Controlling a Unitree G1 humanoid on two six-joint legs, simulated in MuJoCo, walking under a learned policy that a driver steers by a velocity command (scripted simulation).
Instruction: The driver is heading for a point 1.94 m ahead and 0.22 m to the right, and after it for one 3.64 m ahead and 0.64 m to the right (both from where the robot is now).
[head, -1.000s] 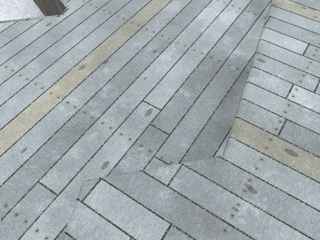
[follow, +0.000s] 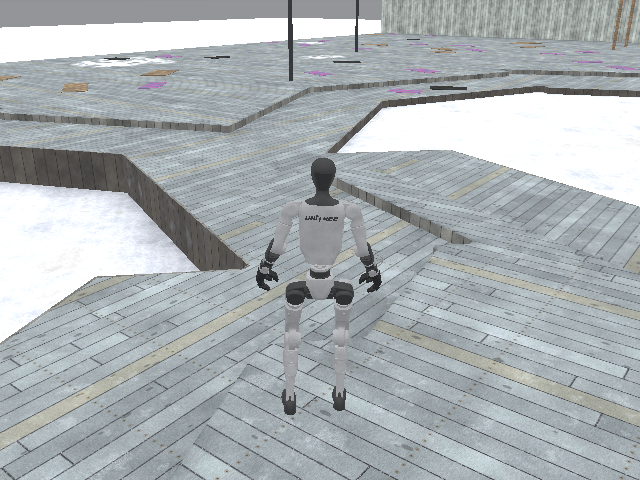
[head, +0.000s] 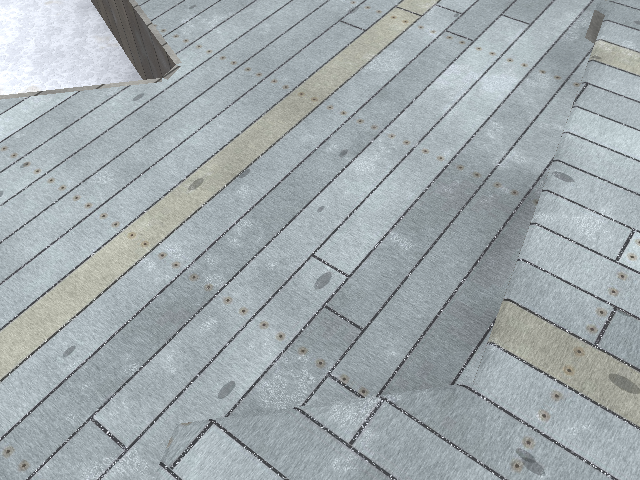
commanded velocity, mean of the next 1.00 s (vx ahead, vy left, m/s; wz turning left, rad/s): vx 0.00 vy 0.00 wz -0.37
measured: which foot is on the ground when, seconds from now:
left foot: down 0.00-0.00, up 0.02-0.46, down 0.48-1.00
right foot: down 0.00-0.48, up 0.50-0.80, down 0.82-1.00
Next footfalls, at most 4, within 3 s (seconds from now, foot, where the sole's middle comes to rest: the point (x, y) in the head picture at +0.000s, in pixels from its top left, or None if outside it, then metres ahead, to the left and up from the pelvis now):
0.48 left None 0.07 0.11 -0.76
0.82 right None -0.05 -0.13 -0.76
2.04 right None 0.31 -0.22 -0.76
2.42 left None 0.34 0.00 -0.76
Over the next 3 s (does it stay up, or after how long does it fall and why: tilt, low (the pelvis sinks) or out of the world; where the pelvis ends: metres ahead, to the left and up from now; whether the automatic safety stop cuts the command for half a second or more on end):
stays up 0.46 -0.23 0.01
